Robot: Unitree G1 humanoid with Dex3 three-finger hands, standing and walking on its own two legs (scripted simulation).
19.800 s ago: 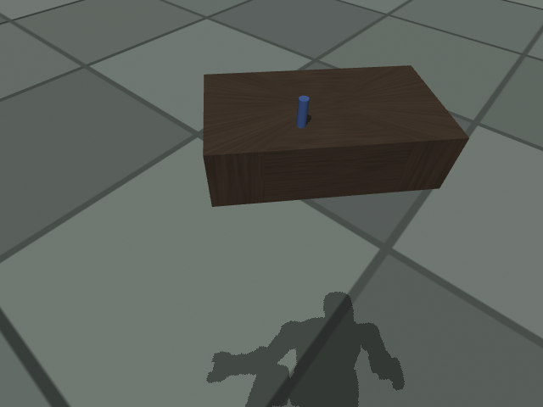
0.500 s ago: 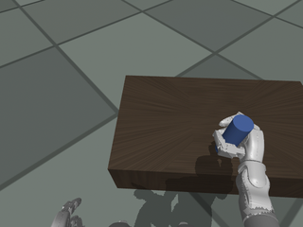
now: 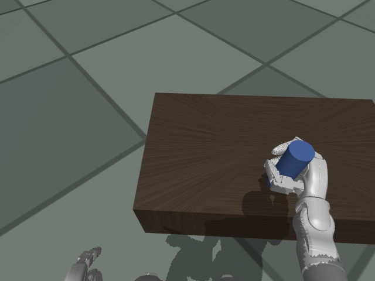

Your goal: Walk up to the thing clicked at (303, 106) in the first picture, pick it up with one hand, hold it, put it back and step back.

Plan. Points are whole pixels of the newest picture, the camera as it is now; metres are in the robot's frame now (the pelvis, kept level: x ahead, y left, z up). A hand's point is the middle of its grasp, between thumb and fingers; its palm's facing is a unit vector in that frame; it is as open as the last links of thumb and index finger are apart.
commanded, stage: crouch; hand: right
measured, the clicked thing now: (287, 168) +0.34 -0.19 +0.05
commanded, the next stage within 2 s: lower in 1.50 s
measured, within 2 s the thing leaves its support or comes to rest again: neither
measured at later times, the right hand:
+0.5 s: hand (265, 167) +0.42 -0.19 -0.08, palm faces +0.17 +0.98 +0.01, open 5.9 cm
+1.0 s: hand (256, 165) +0.48 -0.20 -0.18, palm faces +0.18 +0.98 +0.01, open 5.9 cm
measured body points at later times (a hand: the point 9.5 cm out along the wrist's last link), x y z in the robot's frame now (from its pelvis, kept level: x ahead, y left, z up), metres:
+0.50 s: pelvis -0.03 +0.00 -0.10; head +0.11 -0.03 +0.33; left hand +0.08 +0.27 -0.20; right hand +0.40 -0.24 -0.08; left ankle +0.01 +0.13 -0.70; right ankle +0.01 -0.12 -0.70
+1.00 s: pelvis -0.06 +0.00 -0.20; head +0.14 -0.03 +0.21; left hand -0.01 +0.27 -0.31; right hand +0.47 -0.25 -0.18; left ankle +0.01 +0.13 -0.70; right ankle +0.01 -0.12 -0.70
